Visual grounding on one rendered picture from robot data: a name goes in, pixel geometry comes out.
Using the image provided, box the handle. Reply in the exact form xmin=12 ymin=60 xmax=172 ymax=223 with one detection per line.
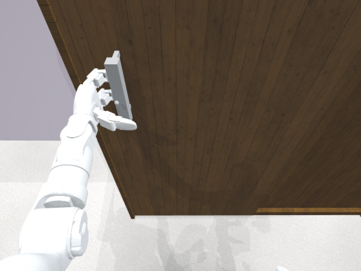
xmin=104 ymin=51 xmax=133 ymax=120

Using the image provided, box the robot left upper arm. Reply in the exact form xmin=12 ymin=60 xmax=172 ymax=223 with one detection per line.
xmin=0 ymin=207 xmax=89 ymax=271

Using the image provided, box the wardrobe door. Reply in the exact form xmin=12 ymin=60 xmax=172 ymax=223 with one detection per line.
xmin=49 ymin=0 xmax=361 ymax=216
xmin=260 ymin=60 xmax=361 ymax=208

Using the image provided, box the left robot forearm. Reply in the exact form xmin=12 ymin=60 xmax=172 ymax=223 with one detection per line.
xmin=19 ymin=113 xmax=98 ymax=254

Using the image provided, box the left robot hand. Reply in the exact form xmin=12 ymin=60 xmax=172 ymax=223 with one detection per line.
xmin=73 ymin=68 xmax=137 ymax=131

